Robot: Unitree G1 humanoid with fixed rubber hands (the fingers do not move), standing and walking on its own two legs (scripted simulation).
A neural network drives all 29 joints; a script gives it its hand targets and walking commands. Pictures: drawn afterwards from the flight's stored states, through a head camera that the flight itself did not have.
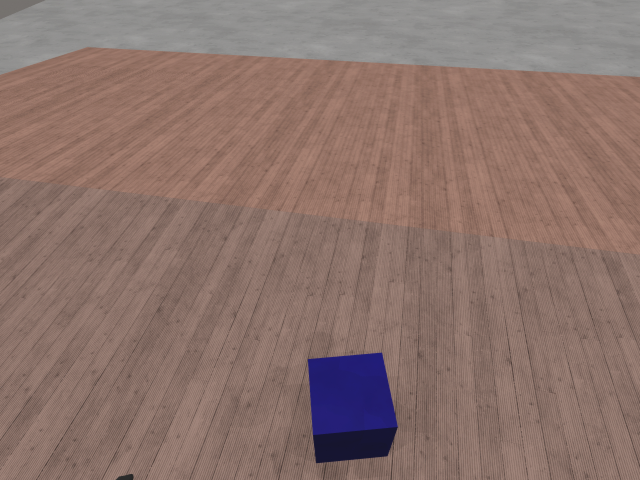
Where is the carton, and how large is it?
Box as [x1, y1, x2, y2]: [308, 353, 397, 462]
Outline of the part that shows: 381,353 308,359 312,428 316,462 387,455 397,425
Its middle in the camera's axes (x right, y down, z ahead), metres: +0.09 +0.48 +1.10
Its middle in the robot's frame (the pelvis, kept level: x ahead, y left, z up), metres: +0.47 -0.02 -0.66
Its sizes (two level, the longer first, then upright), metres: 0.210 0.200 0.250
